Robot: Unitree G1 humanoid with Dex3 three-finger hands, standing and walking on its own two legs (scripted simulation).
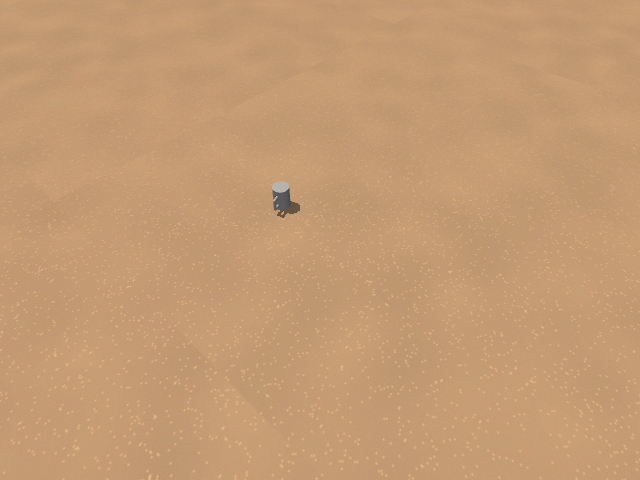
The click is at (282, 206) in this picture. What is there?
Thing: mug
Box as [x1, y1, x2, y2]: [272, 181, 289, 210]
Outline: 283,181 275,182 272,185 273,204 275,210 277,208 285,209 289,206 288,184
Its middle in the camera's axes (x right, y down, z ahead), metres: -0.18 -0.20 +1.74
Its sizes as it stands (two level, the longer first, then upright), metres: 0.110 0.076 0.107
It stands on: the floor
